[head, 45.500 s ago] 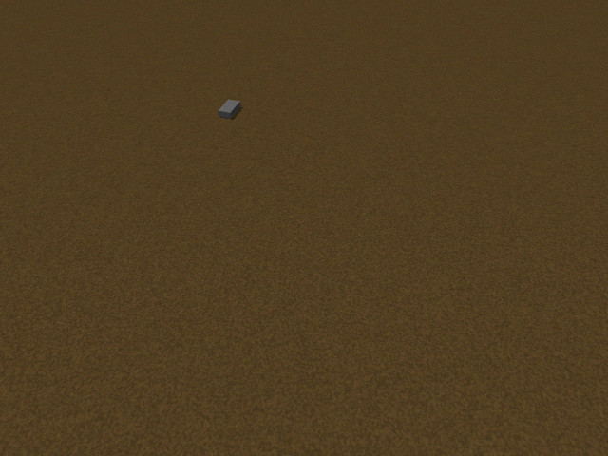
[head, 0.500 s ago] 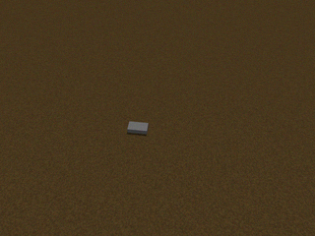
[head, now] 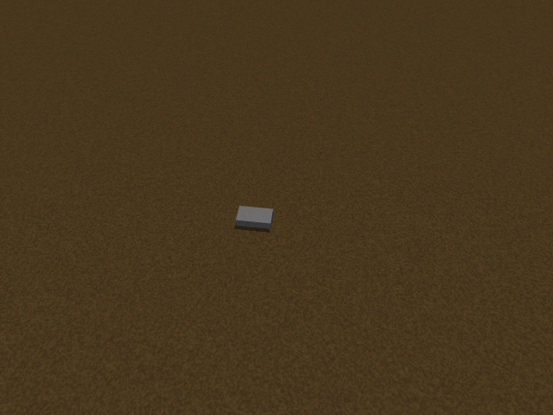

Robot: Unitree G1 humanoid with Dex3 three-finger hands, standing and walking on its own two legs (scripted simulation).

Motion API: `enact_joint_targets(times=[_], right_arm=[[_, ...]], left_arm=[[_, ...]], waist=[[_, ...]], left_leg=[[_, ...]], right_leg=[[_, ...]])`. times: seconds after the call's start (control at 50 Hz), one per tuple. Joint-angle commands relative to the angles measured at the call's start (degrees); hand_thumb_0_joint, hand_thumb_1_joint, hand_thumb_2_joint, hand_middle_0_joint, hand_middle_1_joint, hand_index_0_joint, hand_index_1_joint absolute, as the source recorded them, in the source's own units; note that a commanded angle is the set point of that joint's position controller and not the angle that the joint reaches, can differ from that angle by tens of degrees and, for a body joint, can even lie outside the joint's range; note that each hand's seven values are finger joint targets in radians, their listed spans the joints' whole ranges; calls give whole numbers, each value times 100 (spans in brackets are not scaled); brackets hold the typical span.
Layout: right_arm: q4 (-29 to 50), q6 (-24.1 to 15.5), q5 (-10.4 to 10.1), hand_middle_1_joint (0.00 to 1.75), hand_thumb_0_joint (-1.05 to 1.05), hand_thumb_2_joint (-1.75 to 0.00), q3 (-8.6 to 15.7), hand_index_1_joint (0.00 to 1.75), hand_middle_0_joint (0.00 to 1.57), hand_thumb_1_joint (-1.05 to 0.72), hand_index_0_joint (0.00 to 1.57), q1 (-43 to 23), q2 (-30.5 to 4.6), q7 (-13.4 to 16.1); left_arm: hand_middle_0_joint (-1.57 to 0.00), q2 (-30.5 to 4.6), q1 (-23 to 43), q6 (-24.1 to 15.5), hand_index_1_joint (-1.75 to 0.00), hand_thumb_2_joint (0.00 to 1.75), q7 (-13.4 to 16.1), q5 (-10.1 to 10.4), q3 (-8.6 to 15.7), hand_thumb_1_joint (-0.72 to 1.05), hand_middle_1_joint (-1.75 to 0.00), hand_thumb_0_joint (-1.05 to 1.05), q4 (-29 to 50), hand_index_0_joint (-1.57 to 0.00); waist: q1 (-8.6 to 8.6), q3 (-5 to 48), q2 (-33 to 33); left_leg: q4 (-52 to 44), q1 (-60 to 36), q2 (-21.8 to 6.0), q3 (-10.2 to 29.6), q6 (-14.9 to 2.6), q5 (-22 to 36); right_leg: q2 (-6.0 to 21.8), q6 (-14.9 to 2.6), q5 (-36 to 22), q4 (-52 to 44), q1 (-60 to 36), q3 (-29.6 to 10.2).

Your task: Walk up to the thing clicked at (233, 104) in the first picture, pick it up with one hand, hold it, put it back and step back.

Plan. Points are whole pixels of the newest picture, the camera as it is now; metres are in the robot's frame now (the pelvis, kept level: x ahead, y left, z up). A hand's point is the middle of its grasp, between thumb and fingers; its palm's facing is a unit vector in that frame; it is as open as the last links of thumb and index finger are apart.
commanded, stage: step back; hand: left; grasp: from above
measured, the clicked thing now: (254, 217) +1.05 +0.18 -0.74
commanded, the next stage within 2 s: stand in 0.32 s
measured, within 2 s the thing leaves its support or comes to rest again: neither
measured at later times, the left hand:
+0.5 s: hand out of the picture +0.13 +0.25 -0.14, palm faces -0.06 -0.93 -0.36, open 7.4 cm
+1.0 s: hand out of the picture +0.12 +0.25 -0.14, palm faces -0.08 -0.94 -0.34, open 7.4 cm
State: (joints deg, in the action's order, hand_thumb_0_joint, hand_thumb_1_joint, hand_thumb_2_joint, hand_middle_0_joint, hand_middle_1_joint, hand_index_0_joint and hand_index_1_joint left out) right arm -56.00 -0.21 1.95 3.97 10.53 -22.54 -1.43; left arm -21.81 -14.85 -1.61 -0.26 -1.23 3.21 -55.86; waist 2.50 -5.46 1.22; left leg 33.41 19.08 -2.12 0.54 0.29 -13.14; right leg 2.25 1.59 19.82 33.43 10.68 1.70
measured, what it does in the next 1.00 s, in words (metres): stands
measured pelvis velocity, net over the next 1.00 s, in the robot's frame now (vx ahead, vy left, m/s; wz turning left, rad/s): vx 0.02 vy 0.00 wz -0.06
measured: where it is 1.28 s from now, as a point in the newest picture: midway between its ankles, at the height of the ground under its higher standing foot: outside the picture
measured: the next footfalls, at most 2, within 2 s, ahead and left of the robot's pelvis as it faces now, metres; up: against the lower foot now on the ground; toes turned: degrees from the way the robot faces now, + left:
none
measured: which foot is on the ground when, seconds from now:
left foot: down 0.00-1.00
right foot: down 0.00-1.00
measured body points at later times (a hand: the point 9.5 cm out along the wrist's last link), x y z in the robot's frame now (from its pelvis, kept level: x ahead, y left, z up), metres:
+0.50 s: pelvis +0.03 +0.00 +0.01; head +0.04 +0.00 +0.46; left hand +0.13 +0.30 -0.11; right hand +0.11 -0.30 -0.12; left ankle +0.07 +0.13 -0.73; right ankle +0.00 -0.13 -0.73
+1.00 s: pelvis +0.02 +0.00 +0.02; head +0.02 +0.00 +0.47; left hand +0.12 +0.30 -0.11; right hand +0.07 -0.30 -0.11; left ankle +0.07 +0.13 -0.73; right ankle +0.00 -0.13 -0.73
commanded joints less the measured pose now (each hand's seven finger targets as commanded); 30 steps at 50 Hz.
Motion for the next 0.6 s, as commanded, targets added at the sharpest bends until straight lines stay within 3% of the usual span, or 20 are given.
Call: enact_joint_targets(times=[0.0,0.02,0.04,0.06,0.1,0.16,0.2,0.22,0.24,0.26,0.28,0.3,0.32,0.34,0.36,0.38,0.42,0.44,0.5,0.58], right_arm=[[220,-227,29,30,0,-90,285,30,20,-90,20,180,-1236,211],[360,-225,13,30,0,-90,265,30,20,-90,20,-202,-1515,222],[343,-195,-21,30,0,-90,313,30,20,-90,20,-431,-1640,208],[313,-186,30,30,0,-90,287,30,20,-90,20,-527,-1499,205],[331,-228,51,30,0,-90,221,30,20,-90,20,-603,-1353,227],[245,-209,10,30,0,-90,227,30,20,-90,20,-683,-1332,215],[226,-153,-54,30,0,-90,174,30,20,-90,20,-763,-1213,228],[234,-136,-104,30,0,-90,134,30,20,-90,20,-816,-1122,230],[234,-122,-150,30,0,-90,96,30,20,-90,20,-872,-1000,233],[270,-125,-174,30,0,-90,68,30,20,-90,20,-881,-919,239],[208,-103,-198,30,0,-90,29,30,20,-90,20,-855,-747,233],[37,-108,-226,30,0,-90,-47,30,20,-90,20,-529,-743,188],[-90,-167,-191,30,0,-90,-29,30,20,-90,20,-545,-884,167],[-125,-215,-163,30,0,-90,10,30,20,-90,20,-737,-1093,153],[-137,-215,-140,30,0,-90,12,30,20,-90,20,-1020,-1077,137],[-162,-200,-137,30,0,-90,-14,30,20,-90,20,-1004,-970,124],[-265,-177,-154,30,0,-90,-80,30,20,-90,20,-774,-870,128],[-303,-166,-150,30,0,-90,-101,30,20,-90,20,-843,-872,121],[-389,-184,-140,30,0,-90,-88,30,20,-90,20,-937,-967,120],[-479,-169,-154,30,0,-90,-115,30,20,-90,20,-912,-905,112]], left_arm=[[-20,-800,190,-36,-30,90,62,136,28,90,-30,0,560,-20],[-20,-925,145,78,-30,90,113,179,64,90,-30,0,433,-20],[-20,-1239,149,127,-30,90,134,135,147,90,-30,0,324,-20],[-20,-1250,245,133,-30,90,111,111,133,90,-30,0,283,-20],[-20,-1125,199,133,-30,90,90,98,148,90,-30,0,195,-20],[-20,-1046,8,76,-30,90,90,93,152,90,-30,0,69,-20],[-20,-944,35,3,-30,90,126,53,161,90,-30,0,-30,-20],[-20,-1021,30,-30,-30,90,155,16,188,90,-30,0,-75,-20],[-20,-1161,80,-44,-30,90,180,-2,243,90,-30,0,-101,-20],[-20,-1358,173,-58,-30,90,196,-39,280,90,-30,0,-72,-20],[-20,-1507,500,-60,-30,90,168,-5,276,90,-30,0,-2,-20],[-20,-1433,850,-69,-30,90,93,19,97,90,-30,0,-80,-20],[-20,-1195,1020,-75,-30,90,53,45,41,90,-30,0,-49,-20],[-20,-1017,979,-75,-30,90,43,100,8,90,-30,0,-64,-20],[-20,-957,827,-82,-30,90,55,126,-40,90,-30,0,-126,-20],[-20,-1006,826,-105,-30,90,73,109,-65,90,-30,0,-185,-20],[-20,-1182,1065,-95,-30,90,76,101,-40,90,-30,0,-249,-20],[-20,-1149,1112,-82,-30,90,72,104,-58,90,-30,0,-267,-20],[-20,-1100,1137,-63,-30,90,67,100,-66,90,-30,0,-314,-20],[-20,-1116,1193,-83,-30,90,64,95,-67,90,-30,0,-429,-20]], waist=[[-288,1038,578],[-214,972,818],[-230,765,749],[-204,508,597],[-161,428,828],[-113,686,1027],[-71,899,857],[-29,1035,680],[-44,1156,381],[-111,1194,-40],[-235,1050,-411],[-505,893,-403],[-478,977,-307],[-306,1173,-42],[-161,1105,-44],[-209,1061,-203],[-341,838,-396],[-326,639,-367],[-259,690,-203],[-288,526,-281]], left_leg=[[-1185,-1789,-1076,1375,-432,1017],[-1655,-949,-1788,2254,-1015,-247],[-1747,-353,-1902,2316,-1310,-802],[-1758,-207,-1672,2026,-1183,-952],[-1550,-463,-1374,1510,-933,-427],[-1142,-744,-1273,1117,-869,640],[-593,-947,-1098,711,-738,1778],[-337,-813,-1020,565,-591,2090],[-135,-523,-885,450,-456,1898],[87,-162,-642,246,-300,1403],[-65,-287,-331,79,-149,351],[-610,-1006,-293,135,-155,191],[-871,-1365,-568,343,-207,784],[-777,-1310,-675,403,-249,1436],[-666,-1288,-639,368,-266,1443],[-606,-1337,-582,266,-249,1703],[-922,-1305,-581,229,-185,1603],[-1046,-1220,-563,237,-159,1275],[-1218,-1317,-602,233,-150,1379],[-1460,-1252,-558,223,-89,952]], right_leg=[[-13,-324,-877,796,1201,-286],[-215,-283,997,1081,989,-301],[-42,-286,1354,1448,619,-499],[-38,-308,1324,1505,699,-653],[-9,-368,1107,1393,984,-640],[2,-277,606,499,717,-292],[-117,-225,-300,-717,225,-87],[-59,-241,-967,-943,-133,-230],[71,-310,-1537,-892,-496,-512],[405,-443,-2121,-847,-727,-940],[745,-675,-1745,-892,-166,-1332],[922,-647,-1361,-1009,367,-1381],[641,-439,-1451,-850,354,-977],[390,-306,-1783,-773,-87,-652],[419,-257,-1773,-993,-73,-642],[505,-252,-2186,-1077,-144,-704],[512,-256,-2176,-1101,-151,-721],[519,-263,-1877,-1241,-39,-727],[513,-246,-1793,-1358,-234,-663],[527,-221,-1404,-1633,-251,-682]])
